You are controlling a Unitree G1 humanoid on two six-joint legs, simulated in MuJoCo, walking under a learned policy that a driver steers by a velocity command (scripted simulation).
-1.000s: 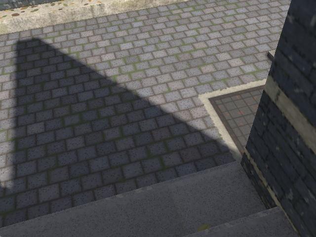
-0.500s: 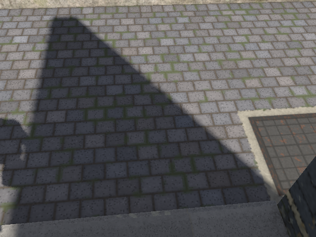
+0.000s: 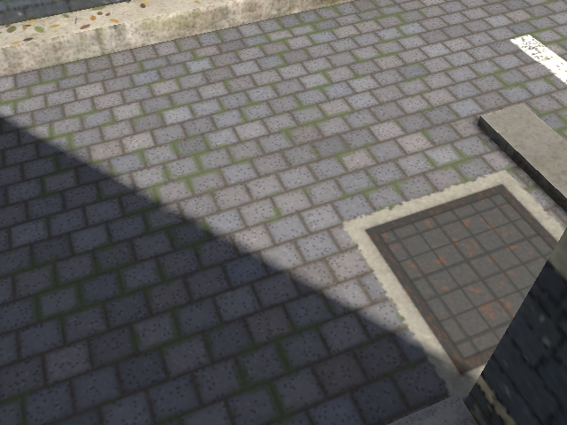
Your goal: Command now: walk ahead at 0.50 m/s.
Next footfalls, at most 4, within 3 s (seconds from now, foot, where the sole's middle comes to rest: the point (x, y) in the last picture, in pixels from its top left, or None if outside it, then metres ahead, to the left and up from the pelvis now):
0.12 right None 0.27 -0.18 -0.87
0.80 left None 0.62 0.14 -1.02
1.16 right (234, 311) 0.99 0.06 -1.02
1.58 left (146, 339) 0.93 0.34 -1.02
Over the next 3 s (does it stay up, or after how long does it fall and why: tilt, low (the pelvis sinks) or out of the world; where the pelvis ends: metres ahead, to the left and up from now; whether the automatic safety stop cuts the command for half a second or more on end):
stays up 1.01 0.15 -0.25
